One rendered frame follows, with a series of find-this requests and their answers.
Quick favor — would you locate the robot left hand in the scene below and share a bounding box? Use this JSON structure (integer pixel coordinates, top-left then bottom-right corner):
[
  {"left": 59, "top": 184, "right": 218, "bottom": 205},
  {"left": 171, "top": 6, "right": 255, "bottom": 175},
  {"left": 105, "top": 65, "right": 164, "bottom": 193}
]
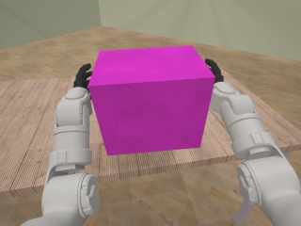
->
[{"left": 73, "top": 63, "right": 93, "bottom": 100}]

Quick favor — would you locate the table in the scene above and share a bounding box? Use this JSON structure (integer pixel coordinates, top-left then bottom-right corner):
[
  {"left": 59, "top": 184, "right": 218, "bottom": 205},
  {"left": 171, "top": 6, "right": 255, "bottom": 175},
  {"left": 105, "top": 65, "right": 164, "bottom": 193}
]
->
[{"left": 0, "top": 66, "right": 301, "bottom": 225}]

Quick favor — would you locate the left robot upper arm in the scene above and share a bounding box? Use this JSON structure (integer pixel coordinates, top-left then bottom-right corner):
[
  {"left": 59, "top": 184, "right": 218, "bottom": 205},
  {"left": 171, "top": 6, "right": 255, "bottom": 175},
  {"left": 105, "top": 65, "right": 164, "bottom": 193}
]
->
[{"left": 21, "top": 172, "right": 101, "bottom": 226}]

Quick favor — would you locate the right robot upper arm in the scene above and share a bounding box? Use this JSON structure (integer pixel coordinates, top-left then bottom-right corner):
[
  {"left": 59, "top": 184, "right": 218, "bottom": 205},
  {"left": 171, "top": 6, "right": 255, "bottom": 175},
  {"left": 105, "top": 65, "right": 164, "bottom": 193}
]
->
[{"left": 237, "top": 155, "right": 301, "bottom": 226}]

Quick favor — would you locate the right robot forearm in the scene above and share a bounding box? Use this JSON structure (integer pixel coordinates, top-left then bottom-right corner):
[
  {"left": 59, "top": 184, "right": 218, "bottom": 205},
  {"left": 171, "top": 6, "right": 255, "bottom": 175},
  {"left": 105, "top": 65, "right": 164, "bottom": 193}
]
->
[{"left": 210, "top": 82, "right": 301, "bottom": 193}]

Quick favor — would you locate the robot right hand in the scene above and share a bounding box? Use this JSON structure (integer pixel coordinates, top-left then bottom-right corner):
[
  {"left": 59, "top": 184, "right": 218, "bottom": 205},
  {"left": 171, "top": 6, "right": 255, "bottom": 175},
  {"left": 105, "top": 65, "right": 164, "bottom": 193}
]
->
[{"left": 205, "top": 58, "right": 224, "bottom": 83}]

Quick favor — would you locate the left robot forearm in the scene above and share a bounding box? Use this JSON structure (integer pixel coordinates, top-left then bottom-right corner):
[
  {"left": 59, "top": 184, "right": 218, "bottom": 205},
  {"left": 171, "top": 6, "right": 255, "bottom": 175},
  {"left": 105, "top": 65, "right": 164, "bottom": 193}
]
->
[{"left": 41, "top": 87, "right": 92, "bottom": 214}]

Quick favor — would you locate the carton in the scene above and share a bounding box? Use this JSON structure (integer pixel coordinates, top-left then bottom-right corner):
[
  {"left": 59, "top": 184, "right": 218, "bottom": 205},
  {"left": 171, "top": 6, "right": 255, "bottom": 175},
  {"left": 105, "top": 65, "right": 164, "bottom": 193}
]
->
[{"left": 87, "top": 45, "right": 215, "bottom": 156}]

